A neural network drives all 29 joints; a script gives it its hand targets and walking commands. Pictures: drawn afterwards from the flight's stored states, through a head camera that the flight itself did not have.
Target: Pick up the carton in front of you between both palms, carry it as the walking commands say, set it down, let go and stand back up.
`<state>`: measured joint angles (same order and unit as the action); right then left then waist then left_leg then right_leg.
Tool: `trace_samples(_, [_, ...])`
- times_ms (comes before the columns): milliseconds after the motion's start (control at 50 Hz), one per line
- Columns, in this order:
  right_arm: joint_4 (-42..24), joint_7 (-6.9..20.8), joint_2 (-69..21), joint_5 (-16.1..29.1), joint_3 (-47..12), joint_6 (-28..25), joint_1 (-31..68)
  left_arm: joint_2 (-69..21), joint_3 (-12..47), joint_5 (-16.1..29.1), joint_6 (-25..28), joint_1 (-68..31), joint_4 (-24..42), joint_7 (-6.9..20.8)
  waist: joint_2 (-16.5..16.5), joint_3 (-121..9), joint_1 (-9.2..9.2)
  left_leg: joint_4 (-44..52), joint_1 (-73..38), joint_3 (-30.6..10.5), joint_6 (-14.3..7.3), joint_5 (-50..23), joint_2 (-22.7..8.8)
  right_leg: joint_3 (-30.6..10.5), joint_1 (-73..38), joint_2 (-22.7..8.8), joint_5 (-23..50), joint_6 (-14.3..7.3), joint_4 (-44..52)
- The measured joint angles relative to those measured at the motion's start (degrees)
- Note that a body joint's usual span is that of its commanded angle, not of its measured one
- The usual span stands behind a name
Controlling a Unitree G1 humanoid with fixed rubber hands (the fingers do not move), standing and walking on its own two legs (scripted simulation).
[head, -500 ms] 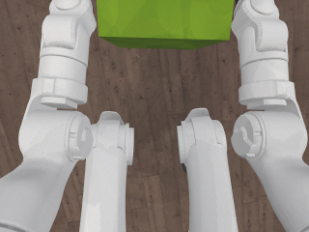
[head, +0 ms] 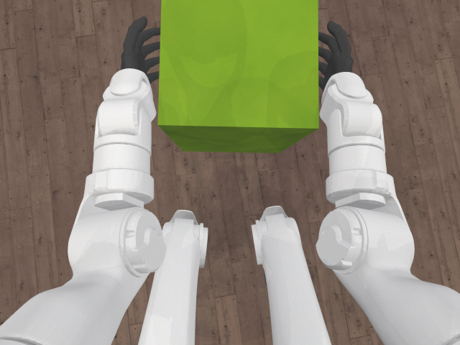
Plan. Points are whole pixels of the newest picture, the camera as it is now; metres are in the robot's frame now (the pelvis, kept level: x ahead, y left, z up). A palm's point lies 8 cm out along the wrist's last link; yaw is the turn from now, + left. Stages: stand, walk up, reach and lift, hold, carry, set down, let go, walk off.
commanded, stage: reach and lift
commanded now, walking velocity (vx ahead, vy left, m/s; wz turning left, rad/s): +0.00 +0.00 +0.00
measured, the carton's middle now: (234, 86) +0.53 -0.02 -0.13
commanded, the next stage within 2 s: none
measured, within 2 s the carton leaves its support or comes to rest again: neither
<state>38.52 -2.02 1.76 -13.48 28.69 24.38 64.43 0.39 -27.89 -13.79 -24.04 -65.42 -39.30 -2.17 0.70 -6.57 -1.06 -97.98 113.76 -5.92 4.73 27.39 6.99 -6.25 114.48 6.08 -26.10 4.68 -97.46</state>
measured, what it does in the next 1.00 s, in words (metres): rises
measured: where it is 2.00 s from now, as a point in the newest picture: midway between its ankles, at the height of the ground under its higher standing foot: (227, 271)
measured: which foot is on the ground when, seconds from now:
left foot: down 0.00-1.00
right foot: down 0.00-1.00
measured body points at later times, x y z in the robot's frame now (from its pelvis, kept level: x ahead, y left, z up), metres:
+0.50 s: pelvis +0.05 +0.00 +0.14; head +0.21 -0.01 +0.56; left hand +0.48 +0.14 +0.10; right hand +0.47 -0.16 +0.10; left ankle +0.11 +0.13 -0.47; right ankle +0.12 -0.14 -0.47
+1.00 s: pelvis +0.10 +0.00 +0.26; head +0.12 +0.00 +0.71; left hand +0.42 +0.14 +0.25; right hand +0.42 -0.16 +0.24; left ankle +0.11 +0.13 -0.47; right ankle +0.12 -0.14 -0.47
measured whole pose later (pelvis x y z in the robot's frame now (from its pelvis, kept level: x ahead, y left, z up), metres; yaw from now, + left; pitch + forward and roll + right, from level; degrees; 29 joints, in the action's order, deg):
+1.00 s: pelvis +0.10 +0.00 +0.26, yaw -1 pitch +9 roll +0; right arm 26.4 -1.6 -8.3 -12.8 17.2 25.6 17.6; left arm -9.1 -17.0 -12.9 -25.3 -17.3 -26.1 -1.3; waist 0.2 -7.7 0.1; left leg -35.4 27.8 -8.4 1.4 16.6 3.0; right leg -8.5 28.6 3.0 -15.7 1.5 -35.3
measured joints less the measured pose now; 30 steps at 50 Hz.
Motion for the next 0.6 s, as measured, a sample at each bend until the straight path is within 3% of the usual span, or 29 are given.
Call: trace_samples(600, [-3.62, -0.01, -7.24, 0.73, -5.5, -3.9, -29.12, -6.83, 5.13, 1.11, 3.87, 30.29, 4.63, 0.24, -0.35, -5.75, 0.57, 32.45, -44.99, -1.59, -2.14, -2.64, -1.82, -1.3, -44.96, -1.33, 2.42, -2.05, 32.24])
